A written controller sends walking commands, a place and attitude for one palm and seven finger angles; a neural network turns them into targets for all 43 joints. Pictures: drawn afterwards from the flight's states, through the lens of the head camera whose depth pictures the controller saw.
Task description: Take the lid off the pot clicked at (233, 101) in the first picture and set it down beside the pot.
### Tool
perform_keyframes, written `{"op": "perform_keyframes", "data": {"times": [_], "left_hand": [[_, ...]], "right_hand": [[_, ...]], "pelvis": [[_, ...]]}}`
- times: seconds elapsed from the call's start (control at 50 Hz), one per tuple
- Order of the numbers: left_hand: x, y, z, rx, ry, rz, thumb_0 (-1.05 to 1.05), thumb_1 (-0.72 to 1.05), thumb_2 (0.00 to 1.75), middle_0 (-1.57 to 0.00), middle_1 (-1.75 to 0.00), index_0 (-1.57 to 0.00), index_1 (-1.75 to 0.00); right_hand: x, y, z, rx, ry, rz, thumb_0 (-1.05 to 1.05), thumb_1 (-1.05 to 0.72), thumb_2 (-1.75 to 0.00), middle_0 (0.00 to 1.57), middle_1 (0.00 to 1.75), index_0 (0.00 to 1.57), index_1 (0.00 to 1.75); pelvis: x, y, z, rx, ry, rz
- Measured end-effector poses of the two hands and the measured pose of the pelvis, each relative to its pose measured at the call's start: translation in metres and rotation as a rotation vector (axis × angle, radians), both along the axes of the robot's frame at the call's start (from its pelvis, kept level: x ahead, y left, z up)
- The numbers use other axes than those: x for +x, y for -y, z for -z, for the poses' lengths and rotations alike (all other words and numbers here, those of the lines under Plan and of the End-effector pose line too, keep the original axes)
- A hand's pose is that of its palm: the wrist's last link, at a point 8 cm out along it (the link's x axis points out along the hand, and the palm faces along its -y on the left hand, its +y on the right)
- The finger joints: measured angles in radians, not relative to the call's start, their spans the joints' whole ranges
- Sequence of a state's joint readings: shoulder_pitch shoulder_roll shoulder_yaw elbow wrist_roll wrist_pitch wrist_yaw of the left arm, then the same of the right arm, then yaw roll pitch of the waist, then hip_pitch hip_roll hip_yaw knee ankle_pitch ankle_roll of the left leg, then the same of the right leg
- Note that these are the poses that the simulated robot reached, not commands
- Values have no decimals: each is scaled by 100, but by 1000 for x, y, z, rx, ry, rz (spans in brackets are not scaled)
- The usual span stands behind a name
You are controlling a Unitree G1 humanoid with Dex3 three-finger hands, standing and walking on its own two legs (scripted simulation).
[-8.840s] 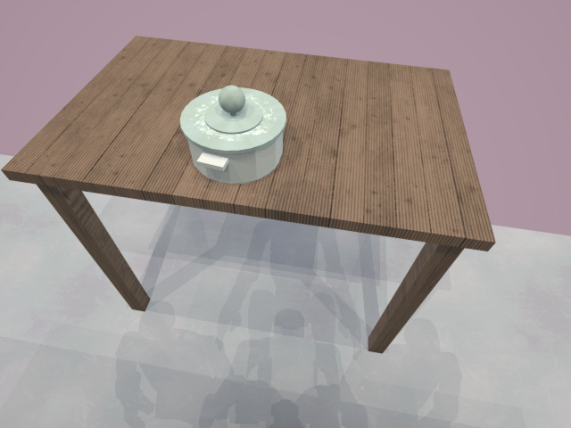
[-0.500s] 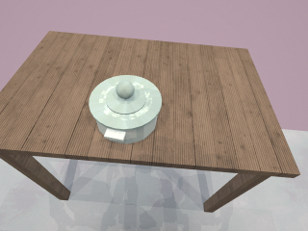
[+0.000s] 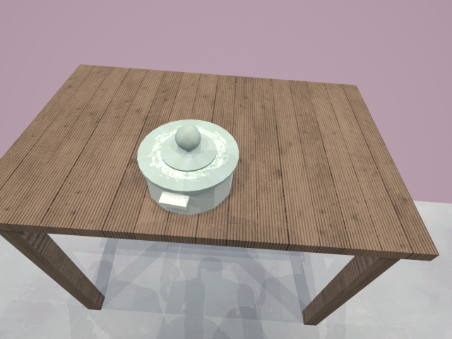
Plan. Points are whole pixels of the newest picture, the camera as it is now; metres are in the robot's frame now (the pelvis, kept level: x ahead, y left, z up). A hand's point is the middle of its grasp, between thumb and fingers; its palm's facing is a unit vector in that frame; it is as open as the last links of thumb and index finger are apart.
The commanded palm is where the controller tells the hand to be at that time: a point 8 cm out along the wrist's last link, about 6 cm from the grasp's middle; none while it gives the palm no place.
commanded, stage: come to a stop and stand still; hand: left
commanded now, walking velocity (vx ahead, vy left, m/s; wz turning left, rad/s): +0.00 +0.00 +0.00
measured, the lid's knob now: (188, 137) +0.46 +0.11 +0.11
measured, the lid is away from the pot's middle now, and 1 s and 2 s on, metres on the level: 0.00 0.00 0.00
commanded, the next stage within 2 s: look again from close up in 1.24 s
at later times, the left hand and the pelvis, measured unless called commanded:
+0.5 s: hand out of the picture +0.06 +0.18 -0.17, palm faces +0.02 -0.98 -0.20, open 7.4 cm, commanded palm none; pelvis +0.06 +0.01 +0.01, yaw +0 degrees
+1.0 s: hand out of the picture +0.07 +0.14 -0.16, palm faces +0.01 -0.98 -0.20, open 7.4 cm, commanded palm none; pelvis +0.07 -0.02 +0.01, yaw +0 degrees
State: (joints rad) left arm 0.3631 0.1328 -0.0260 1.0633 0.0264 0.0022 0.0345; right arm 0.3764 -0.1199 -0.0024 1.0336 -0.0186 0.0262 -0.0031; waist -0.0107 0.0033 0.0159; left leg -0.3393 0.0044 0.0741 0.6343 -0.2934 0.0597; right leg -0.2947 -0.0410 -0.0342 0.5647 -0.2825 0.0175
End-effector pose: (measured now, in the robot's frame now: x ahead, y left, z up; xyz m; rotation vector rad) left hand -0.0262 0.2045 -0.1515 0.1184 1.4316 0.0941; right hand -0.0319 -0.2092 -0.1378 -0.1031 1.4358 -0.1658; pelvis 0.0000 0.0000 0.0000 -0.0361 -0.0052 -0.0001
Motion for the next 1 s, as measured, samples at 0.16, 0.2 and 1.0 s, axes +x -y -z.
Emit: {"op": "perform_keyframes", "data": {"times": [0.16,0.2,1.0], "left_hand": [[35,-39,-16,95,65,-23,1,90,90,-20,-30,-20,-30],[44,-43,-20,106,81,-29,1,90,90,-20,-30,-20,-30],[88,11,-19,61,25,-17,1,91,90,-20,-30,-20,-30]], "right_hand": [[33,-25,11,46,51,-20,1,-92,-90,20,30,20,30],[41,-24,11,39,52,-32,3,-93,-90,20,30,21,30],[102,36,-5,-28,32,-46,1,-93,-90,20,30,20,30]], "pelvis": [[21,-17,-2,20,-5,-8],[27,-19,-3,23,-4,-6],[71,24,-12,41,-15,-3]]}}
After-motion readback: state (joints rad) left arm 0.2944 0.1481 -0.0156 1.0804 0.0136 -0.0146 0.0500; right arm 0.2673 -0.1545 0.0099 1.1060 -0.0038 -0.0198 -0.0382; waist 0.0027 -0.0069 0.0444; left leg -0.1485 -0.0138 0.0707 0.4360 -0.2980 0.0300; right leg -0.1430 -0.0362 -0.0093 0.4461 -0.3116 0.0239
